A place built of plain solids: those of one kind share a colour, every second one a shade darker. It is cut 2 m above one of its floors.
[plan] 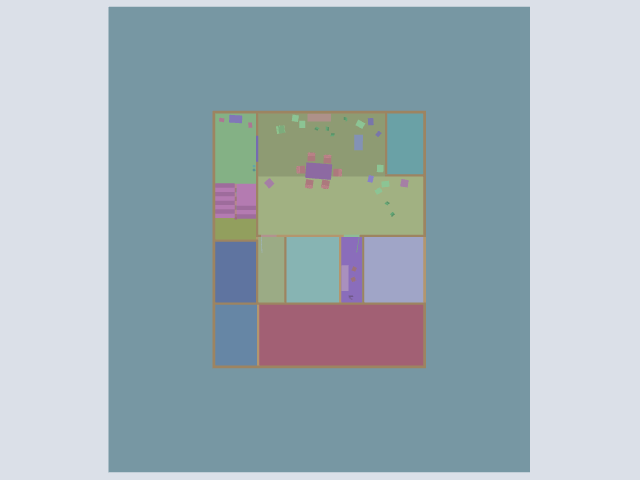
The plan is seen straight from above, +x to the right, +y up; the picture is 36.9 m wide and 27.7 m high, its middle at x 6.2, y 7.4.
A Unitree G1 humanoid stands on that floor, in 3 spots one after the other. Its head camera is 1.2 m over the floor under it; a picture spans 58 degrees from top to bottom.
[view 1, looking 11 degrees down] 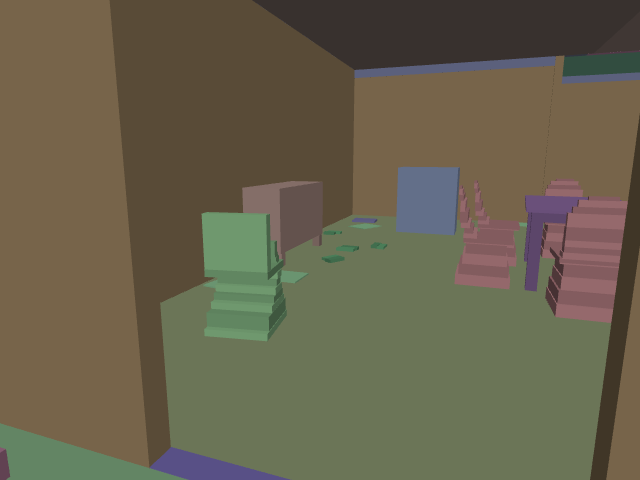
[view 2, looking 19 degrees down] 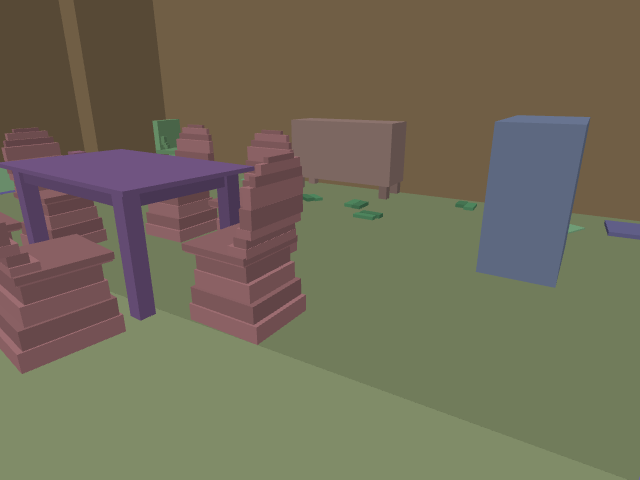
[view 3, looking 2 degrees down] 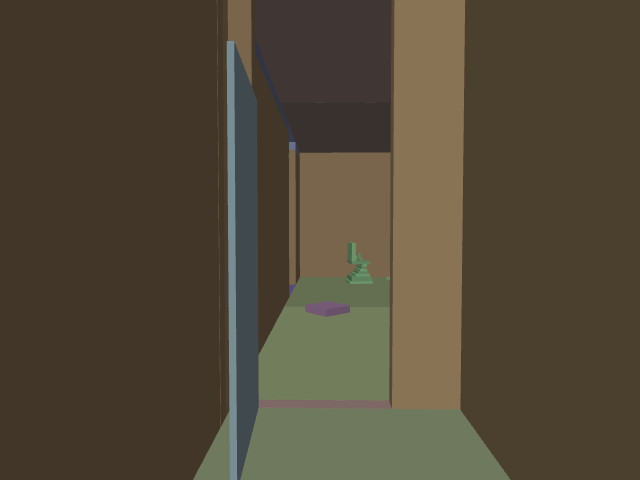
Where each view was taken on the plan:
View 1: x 1.33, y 12.28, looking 20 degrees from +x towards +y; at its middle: sideboard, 5.85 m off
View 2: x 8.68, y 9.62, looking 121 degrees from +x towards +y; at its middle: floor_dining_hall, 3.69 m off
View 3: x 3.27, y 4.78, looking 91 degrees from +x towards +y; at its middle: wall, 9.93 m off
